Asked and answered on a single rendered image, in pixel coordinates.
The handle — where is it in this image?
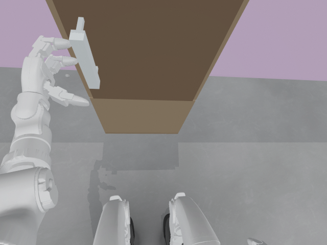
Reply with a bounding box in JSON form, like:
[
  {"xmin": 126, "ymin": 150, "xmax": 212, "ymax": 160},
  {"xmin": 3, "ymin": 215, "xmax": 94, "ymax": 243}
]
[{"xmin": 69, "ymin": 17, "xmax": 100, "ymax": 89}]

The robot right thigh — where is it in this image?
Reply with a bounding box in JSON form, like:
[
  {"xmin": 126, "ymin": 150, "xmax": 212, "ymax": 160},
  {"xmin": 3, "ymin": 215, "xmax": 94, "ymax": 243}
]
[{"xmin": 169, "ymin": 196, "xmax": 220, "ymax": 245}]

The left robot forearm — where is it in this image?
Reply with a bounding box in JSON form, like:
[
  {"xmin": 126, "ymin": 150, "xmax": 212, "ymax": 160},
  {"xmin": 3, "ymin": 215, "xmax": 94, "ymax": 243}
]
[{"xmin": 0, "ymin": 92, "xmax": 52, "ymax": 174}]

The left robot hand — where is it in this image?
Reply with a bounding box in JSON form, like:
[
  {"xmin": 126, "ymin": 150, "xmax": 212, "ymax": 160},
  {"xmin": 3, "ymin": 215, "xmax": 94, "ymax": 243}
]
[{"xmin": 21, "ymin": 35, "xmax": 89, "ymax": 107}]

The cupboard door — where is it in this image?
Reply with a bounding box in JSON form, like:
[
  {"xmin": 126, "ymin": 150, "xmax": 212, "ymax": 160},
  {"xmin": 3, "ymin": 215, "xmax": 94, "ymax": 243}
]
[{"xmin": 53, "ymin": 0, "xmax": 244, "ymax": 101}]

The left robot upper arm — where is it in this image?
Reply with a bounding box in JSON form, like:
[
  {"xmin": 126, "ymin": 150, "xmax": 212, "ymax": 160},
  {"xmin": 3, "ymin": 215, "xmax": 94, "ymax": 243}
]
[{"xmin": 0, "ymin": 166, "xmax": 58, "ymax": 245}]

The robot left shin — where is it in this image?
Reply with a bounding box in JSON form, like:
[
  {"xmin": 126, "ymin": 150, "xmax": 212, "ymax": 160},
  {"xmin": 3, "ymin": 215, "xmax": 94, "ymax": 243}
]
[{"xmin": 104, "ymin": 195, "xmax": 131, "ymax": 245}]

